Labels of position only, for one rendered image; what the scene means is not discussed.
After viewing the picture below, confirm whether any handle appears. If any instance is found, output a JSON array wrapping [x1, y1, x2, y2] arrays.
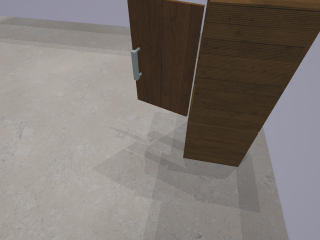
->
[[131, 47, 142, 81]]

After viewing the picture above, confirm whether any cupboard door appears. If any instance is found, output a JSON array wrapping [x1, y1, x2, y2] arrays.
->
[[127, 0, 205, 117]]

